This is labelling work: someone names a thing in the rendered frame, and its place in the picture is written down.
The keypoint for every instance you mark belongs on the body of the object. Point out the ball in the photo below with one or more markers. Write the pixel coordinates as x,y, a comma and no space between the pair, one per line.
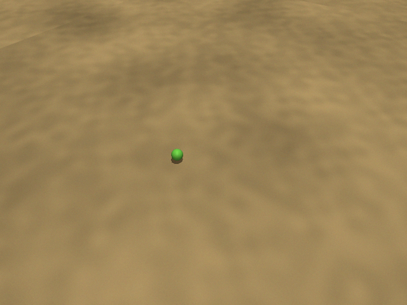
177,154

